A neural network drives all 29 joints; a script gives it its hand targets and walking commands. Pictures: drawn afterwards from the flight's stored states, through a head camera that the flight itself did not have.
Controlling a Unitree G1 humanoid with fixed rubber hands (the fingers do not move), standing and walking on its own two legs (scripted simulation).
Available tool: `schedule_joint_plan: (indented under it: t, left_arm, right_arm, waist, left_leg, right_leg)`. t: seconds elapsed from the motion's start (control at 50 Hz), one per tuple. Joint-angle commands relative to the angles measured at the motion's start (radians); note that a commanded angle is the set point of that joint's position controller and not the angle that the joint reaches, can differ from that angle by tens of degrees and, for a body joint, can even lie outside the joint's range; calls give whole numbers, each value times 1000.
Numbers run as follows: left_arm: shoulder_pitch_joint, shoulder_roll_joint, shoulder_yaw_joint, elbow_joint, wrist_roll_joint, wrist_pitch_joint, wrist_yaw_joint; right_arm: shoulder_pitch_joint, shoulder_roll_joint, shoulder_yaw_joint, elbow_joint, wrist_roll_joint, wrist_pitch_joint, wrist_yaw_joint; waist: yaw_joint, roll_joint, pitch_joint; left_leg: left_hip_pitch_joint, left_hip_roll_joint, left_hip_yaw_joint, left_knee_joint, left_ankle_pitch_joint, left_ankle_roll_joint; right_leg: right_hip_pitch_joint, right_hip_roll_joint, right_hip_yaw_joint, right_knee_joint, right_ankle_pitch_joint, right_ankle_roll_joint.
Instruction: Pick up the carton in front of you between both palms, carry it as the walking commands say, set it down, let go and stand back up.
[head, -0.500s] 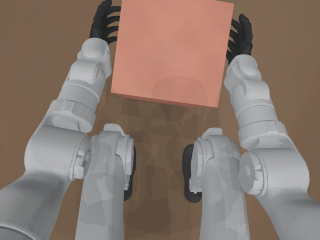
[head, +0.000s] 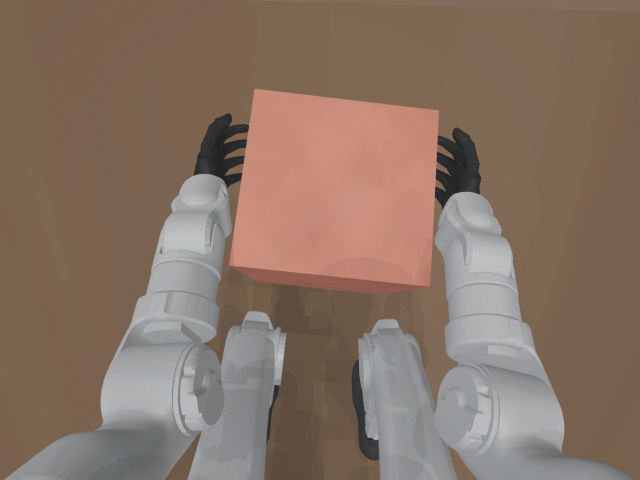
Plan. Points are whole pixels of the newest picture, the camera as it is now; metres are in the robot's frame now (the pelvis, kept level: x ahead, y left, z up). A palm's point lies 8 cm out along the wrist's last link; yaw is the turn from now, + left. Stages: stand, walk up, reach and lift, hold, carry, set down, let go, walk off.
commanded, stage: reach and lift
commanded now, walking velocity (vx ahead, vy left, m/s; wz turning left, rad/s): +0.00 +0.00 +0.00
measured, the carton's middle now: (330, 212) +0.45 +0.00 -0.13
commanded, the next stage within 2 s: none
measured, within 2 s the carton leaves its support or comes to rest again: neither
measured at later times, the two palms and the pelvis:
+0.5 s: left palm (156, 147) +0.42 +0.15 +0.11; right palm (541, 163) +0.42 -0.15 +0.11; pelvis +0.05 +0.00 +0.14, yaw +1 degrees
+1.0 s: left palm out of the picture +0.38 +0.15 +0.26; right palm out of the picture +0.39 -0.15 +0.26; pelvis +0.09 +0.00 +0.25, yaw +1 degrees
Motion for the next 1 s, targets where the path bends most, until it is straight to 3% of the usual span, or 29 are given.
schedule_joint_plan:
  t: [0.0,0.12,0.32,0.64,0.84,0.98]
  left_arm:
    - [-581,-1093,-546,-46,-151,-7,-242]
    - [-474,-1118,-576,-63,-155,-6,-243]
    - [-310,-1141,-583,-70,-135,-18,-240]
    - [-48,-1154,-633,-134,-107,-13,-239]
    - [78,-1156,-678,-225,-125,85,-257]
    - [126,-1141,-694,-321,-127,196,-273]
  right_arm:
    - [-602,1078,633,20,155,10,259]
    - [-492,1094,669,13,155,13,257]
    - [-300,1099,640,41,106,-2,262]
    - [-40,1099,698,-8,81,7,282]
    - [90,1100,744,-89,85,101,305]
    - [132,1082,766,-182,99,209,323]
  waist:
    - [21,31,-947]
    - [20,14,-862]
    - [1,38,-690]
    - [10,21,-450]
    - [9,22,-279]
    - [10,14,-117]
  left_leg:
    - [664,-119,95,-223,188,16]
    - [763,-119,75,-317,204,16]
    - [969,-110,31,-515,225,18]
    - [1381,-73,-33,-861,376,34]
    - [1646,-51,-44,-1087,499,30]
    - [1785,-34,-40,-1235,488,31]
  right_leg:
    - [542,119,-86,-238,185,-3]
    - [648,117,-68,-341,196,0]
    - [842,102,-23,-535,221,-17]
    - [1248,60,42,-875,375,-32]
    - [1532,36,54,-1103,500,-34]
    - [1687,22,52,-1257,499,-33]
